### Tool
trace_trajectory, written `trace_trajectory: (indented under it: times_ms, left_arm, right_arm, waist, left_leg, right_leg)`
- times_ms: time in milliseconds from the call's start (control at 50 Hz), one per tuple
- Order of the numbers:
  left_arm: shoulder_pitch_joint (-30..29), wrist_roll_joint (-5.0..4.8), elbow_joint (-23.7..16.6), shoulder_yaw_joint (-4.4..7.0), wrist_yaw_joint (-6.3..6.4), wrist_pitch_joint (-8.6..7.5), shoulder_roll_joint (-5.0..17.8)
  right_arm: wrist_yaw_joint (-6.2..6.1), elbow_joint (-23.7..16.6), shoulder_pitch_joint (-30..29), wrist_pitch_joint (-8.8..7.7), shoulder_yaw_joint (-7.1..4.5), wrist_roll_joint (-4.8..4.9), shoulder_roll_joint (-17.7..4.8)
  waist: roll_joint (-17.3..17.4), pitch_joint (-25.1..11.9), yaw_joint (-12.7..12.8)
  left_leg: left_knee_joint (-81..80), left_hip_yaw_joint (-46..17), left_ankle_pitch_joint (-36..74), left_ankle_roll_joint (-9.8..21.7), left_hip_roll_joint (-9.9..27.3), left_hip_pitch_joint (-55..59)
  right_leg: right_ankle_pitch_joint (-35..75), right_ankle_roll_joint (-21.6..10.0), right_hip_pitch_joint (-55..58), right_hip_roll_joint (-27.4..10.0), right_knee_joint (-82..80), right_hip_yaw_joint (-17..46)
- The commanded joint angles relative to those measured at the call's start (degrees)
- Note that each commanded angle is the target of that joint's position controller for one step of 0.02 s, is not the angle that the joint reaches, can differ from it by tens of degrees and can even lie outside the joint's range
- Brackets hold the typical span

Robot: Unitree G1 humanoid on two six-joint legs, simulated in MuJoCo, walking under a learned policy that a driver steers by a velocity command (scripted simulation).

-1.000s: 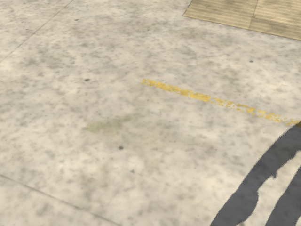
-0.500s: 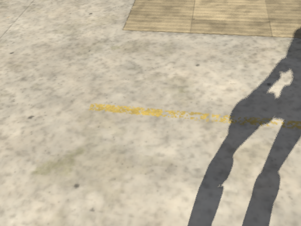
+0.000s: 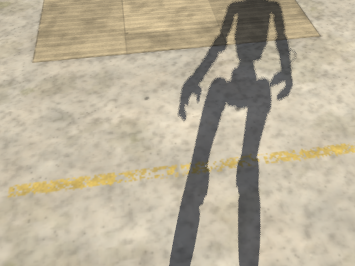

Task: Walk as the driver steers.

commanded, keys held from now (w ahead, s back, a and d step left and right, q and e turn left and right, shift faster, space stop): w+e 0.34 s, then w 0.66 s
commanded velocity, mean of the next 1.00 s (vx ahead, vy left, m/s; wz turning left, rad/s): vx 0.50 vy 0.00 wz -0.34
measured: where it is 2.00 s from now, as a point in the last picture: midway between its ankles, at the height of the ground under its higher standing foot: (236, 143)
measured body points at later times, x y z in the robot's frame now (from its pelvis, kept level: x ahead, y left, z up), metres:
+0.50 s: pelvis +0.26 -0.09 -0.01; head +0.30 -0.12 +0.44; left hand +0.48 +0.12 -0.10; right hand +0.27 -0.39 -0.14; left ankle +0.19 +0.09 -0.63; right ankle +0.30 -0.18 -0.74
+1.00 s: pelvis +0.55 -0.12 -0.02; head +0.59 -0.12 +0.43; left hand +0.66 +0.14 -0.15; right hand +0.66 -0.42 -0.11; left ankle +0.68 -0.06 -0.74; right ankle +0.33 -0.19 -0.67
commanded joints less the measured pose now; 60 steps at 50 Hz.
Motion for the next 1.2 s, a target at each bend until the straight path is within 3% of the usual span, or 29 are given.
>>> trace_trajectory:
  times_ms: [20, 100, 180, 280, 320, 340, 360, 380, 400, 420, 440, 460, 480, 520, 560, 620, 720, 820, 860, 900, 920, 940, 960, 980, 1000, 1020, 1040, 1100, 1200]
  left_arm:
    - [1.55, -0.21, -4.80, 0.71, -0.31, 0.28, 1.69]
    - [-3.46, 0.53, -8.40, 0.47, -0.46, 0.83, 1.70]
    - [-10.37, 0.42, -10.89, 0.00, -2.04, -0.04, 1.47]
    - [-18.27, 0.18, -15.39, -0.11, -3.81, 0.17, 1.94]
    - [-17.43, 0.37, -16.41, 0.56, -4.16, 0.37, 3.31]
    - [-14.46, 0.54, -16.16, 1.31, -4.10, 0.54, 4.66]
    - [-6.74, 0.63, -14.27, 2.63, -3.89, 0.58, 6.51]
    - [4.12, 0.54, -11.17, 4.74, -2.94, 0.82, 10.34]
    - [7.57, 0.48, -10.61, 6.04, -1.88, 0.89, 17.67]
    - [9.67, 0.64, -11.84, 4.92, -2.19, 0.06, 15.75]
    - [8.77, 1.34, -10.62, 3.66, -2.76, -0.59, 11.50]
    - [4.88, 1.14, -10.76, 3.13, -2.80, -0.89, 10.07]
    - [-0.15, 1.07, -11.51, 2.34, -2.78, -0.98, 7.78]
    - [-4.35, 1.78, -12.17, 1.47, -2.74, -1.44, 5.49]
    - [-4.03, 1.60, -11.17, 1.61, -2.55, -2.33, 6.13]
    - [-1.31, 1.52, -9.09, 1.77, -1.64, -2.65, 6.84]
    - [2.51, 1.26, -6.26, 1.81, -0.69, -2.08, 7.77]
    - [6.14, 0.85, -2.98, 2.14, -0.38, -1.34, 8.72]
    - [5.68, 0.69, -2.35, 2.37, -0.08, -0.89, 9.26]
    - [4.10, 0.84, -2.31, 2.60, 0.09, -0.42, 10.30]
    - [3.07, 1.03, -2.38, 2.36, 0.13, -0.06, 10.05]
    - [3.19, 1.63, -3.05, 1.44, 0.23, 0.00, 8.22]
    - [10.98, 1.59, -3.95, -0.27, -0.25, -0.94, 2.33]
    - [10.50, 1.02, -3.00, -0.50, -0.56, -2.19, 3.22]
    - [4.99, -0.47, -4.26, 0.69, -0.96, -2.83, 7.82]
    - [0.31, -0.56, -5.60, 0.56, -0.95, -3.10, 8.14]
    - [-2.20, 0.41, -6.12, 0.65, -0.72, -3.02, 7.61]
    - [1.47, 1.13, -4.82, 0.76, -0.29, -1.17, 5.11]
    - [-6.94, 2.26, -7.95, 0.41, 0.25, -1.29, 3.59]
  right_arm:
    - [0.25, -1.24, 1.78, -0.82, -1.31, 0.01, -4.77]
    - [0.22, 0.32, 3.01, -1.03, -2.43, 0.28, -7.85]
    - [-0.10, 0.77, 4.06, -0.10, -2.63, 0.43, -9.50]
    - [-0.29, 1.99, 7.93, 1.64, -3.14, 1.67, -12.00]
    - [-0.51, 1.98, 7.67, 2.52, -3.52, 2.04, -13.28]
    - [-0.74, 1.74, 7.29, 2.94, -3.76, 2.13, -14.09]
    - [-0.98, 1.66, 6.76, 3.47, -3.65, 2.25, -14.02]
    - [-1.25, 1.31, 7.80, 3.47, -2.74, 1.61, -11.90]
    - [-0.47, -1.46, 12.57, 2.39, -0.14, -0.94, -4.27]
    - [0.48, -1.78, 11.87, -0.09, 0.30, 0.66, -5.51]
    - [0.96, -2.70, 5.08, -0.94, -1.24, 3.46, -10.32]
    - [0.85, -3.68, 2.73, -1.22, -0.86, 3.48, -9.44]
    - [0.31, -2.91, 2.20, -0.92, -0.85, 2.17, -8.94]
    - [0.23, -2.03, 4.87, 0.67, -1.25, 1.36, -8.49]
    - [0.13, -1.52, 6.05, 1.95, -1.15, 0.99, -6.82]
    - [-0.22, -3.20, 0.91, 2.53, -0.91, 0.31, -5.52]
    - [0.78, -5.31, -7.54, 1.72, -0.18, 0.86, -3.61]
    - [2.45, -8.02, -13.50, 0.86, 0.02, 1.28, -4.07]
    - [3.05, -8.38, -12.69, 0.53, -0.15, 1.26, -4.81]
    - [3.00, -7.31, -7.75, 0.37, -0.90, 1.14, -6.51]
    - [2.58, -5.24, -0.51, 0.40, -1.99, 0.99, -8.35]
    - [2.01, -3.04, 9.36, 0.50, -3.02, 0.55, -11.35]
    - [1.64, -2.07, 16.28, 0.74, -4.42, -0.53, -16.89]
    - [1.93, -1.20, 17.81, 0.88, -3.29, 0.59, -12.86]
    - [1.74, -1.68, 13.60, 1.02, -2.39, 1.31, -10.08]
    - [1.53, -2.65, 9.12, 1.33, -1.88, 1.23, -8.51]
    - [1.63, -3.03, 5.71, 1.42, -1.40, 0.77, -7.21]
    - [1.94, -2.87, 3.39, 0.52, -0.95, 0.09, -5.93]
    - [0.62, -0.89, 7.42, 0.94, -1.68, 1.01, -8.59]
  waist:
    - [6.21, -2.41, -0.04]
    - [4.39, -0.51, -0.27]
    - [4.24, 0.50, -2.63]
    - [4.90, 2.86, -5.11]
    - [6.10, 1.81, -3.49]
    - [7.28, -0.55, -1.40]
    - [6.60, -4.65, 3.26]
    - [3.79, -10.33, 7.99]
    - [-12.35, -15.39, 4.32]
    - [-11.61, -26.55, 5.25]
    - [-4.76, -19.50, 7.07]
    - [-3.35, -12.85, 5.04]
    - [0.61, -9.11, 2.58]
    - [-0.99, -6.97, -1.16]
    - [-0.55, -6.05, -2.18]
    - [-0.21, -2.74, -0.94]
    - [-1.56, 0.30, 2.59]
    - [-1.95, 3.19, 4.44]
    - [-2.57, 2.66, 3.26]
    - [-3.94, -0.67, 0.32]
    - [-3.43, -5.20, -3.57]
    - [-1.17, -12.81, -7.53]
    - [12.88, -22.42, -5.70]
    - [17.61, -26.32, -6.63]
    - [12.76, -16.53, -6.61]
    - [7.38, -10.27, -5.26]
    - [4.33, -5.50, -3.39]
    - [6.73, -3.86, 0.50]
    - [4.73, -1.04, -0.72]
  left_leg:
    - [-14.91, -14.63, 2.03, 9.80, 16.29, 9.19]
    - [-16.90, -7.70, 9.17, 11.07, 17.49, 10.07]
    - [-15.80, 0.29, 12.05, 8.79, 15.63, 12.30]
    - [-13.02, 3.44, 11.46, 6.61, 18.15, 19.46]
    - [-7.88, 5.30, 23.54, 5.42, 18.82, 21.99]
    - [-2.18, 6.64, 33.89, 4.71, 18.49, 22.37]
    - [8.35, 8.45, 41.19, 3.65, 16.98, 20.17]
    - [22.87, 9.14, 36.09, 1.61, 14.66, 10.16]
    - [45.40, 8.47, -10.31, -1.89, 7.12, -15.36]
    - [56.28, -5.09, -26.83, -1.91, 1.48, -24.63]
    - [57.95, -7.68, -21.50, -0.84, 4.56, -29.82]
    - [54.13, -6.80, -16.32, -0.11, 6.98, -29.65]
    - [50.07, -6.69, -12.36, -0.33, 9.54, -26.05]
    - [45.12, -7.23, -8.24, -0.90, 11.56, -18.34]
    - [42.00, -6.39, -5.53, -2.02, 11.19, -17.09]
    - [33.73, -6.12, 2.11, -3.60, 10.86, -21.74]
    - [15.79, -4.63, 15.39, -3.16, 8.19, -21.37]
    - [8.26, -4.48, 11.83, -0.76, 6.47, -23.48]
    - [6.37, -4.23, 7.78, 0.89, 5.78, -21.61]
    - [5.60, -1.75, 3.87, 2.73, 2.97, -12.79]
    - [4.55, 0.20, 4.68, 4.30, 0.81, -2.51]
    - [7.12, -4.66, 7.73, 7.14, 5.75, 14.17]
    - [4.98, -30.84, -0.36, 16.57, 21.05, 37.88]
    - [-4.92, -47.71, -7.81, 18.65, 24.32, 42.10]
    - [-6.06, -40.18, -12.86, 15.28, 22.75, 35.26]
    - [-7.03, -32.06, -10.83, 13.11, 20.68, 26.03]
    - [-8.89, -26.56, -5.83, 12.14, 18.38, 17.22]
    - [-13.49, -18.46, 3.55, 11.98, 14.49, 7.31]
    - [-15.51, -13.59, 12.45, 12.26, 12.44, 7.85]
  right_leg:
    - [3.47, 0.15, -10.44, -6.97, -0.43, 1.64]
    - [10.41, 1.06, -16.01, -8.18, -8.10, 1.76]
    - [21.83, 0.71, -14.66, -7.21, -21.51, -1.69]
    - [17.99, -1.08, -14.26, -5.48, -30.88, -6.08]
    - [11.83, -3.03, -10.64, -2.97, -32.73, -8.63]
    - [9.09, -4.26, -5.57, -0.53, -33.20, -10.54]
    - [10.65, -6.06, 5.23, 2.64, -36.79, -12.06]
    - [13.31, -8.40, 22.91, 2.96, -38.00, -8.76]
    - [12.38, -16.28, 44.47, -13.80, -39.70, 18.85]
    - [4.40, -22.90, 50.70, -21.78, -51.38, 43.22]
    - [7.30, -18.62, 46.63, -19.72, -52.83, 34.91]
    - [12.56, -16.38, 37.82, -17.75, -52.33, 26.03]
    - [18.19, -14.35, 29.03, -15.20, -52.52, 19.13]
    - [23.01, -13.04, 19.11, -11.85, -55.85, 12.69]
    - [27.33, -13.53, 16.27, -10.93, -58.29, 8.89]
    - [29.81, -12.99, 16.77, -10.01, -60.38, 4.97]
    - [23.35, -10.17, 19.68, -8.75, -61.33, 1.36]
    - [22.90, -9.85, 27.32, -12.64, -58.23, 3.08]
    - [26.80, -8.81, 29.90, -13.88, -55.95, 3.54]
    - [40.98, -7.39, 30.56, -13.03, -50.37, 2.63]
    - [49.70, -6.09, 29.11, -10.33, -41.84, 0.52]
    - [43.46, -4.15, 20.57, -7.41, -28.06, -1.57]
    - [16.99, 0.66, -2.85, 1.78, -3.75, -3.96]
    - [-12.08, 0.80, -12.11, 5.12, 5.08, 3.68]
    - [-9.75, 0.19, -18.05, 1.29, 8.94, 4.30]
    - [-4.30, -0.33, -17.91, -2.10, 6.53, 1.82]
    - [-0.25, -0.24, -15.95, -4.37, 2.18, 0.36]
    - [5.00, 0.58, -8.29, -7.08, -3.80, -0.19]
    - [16.04, 3.60, -13.28, -6.94, -18.92, -1.40]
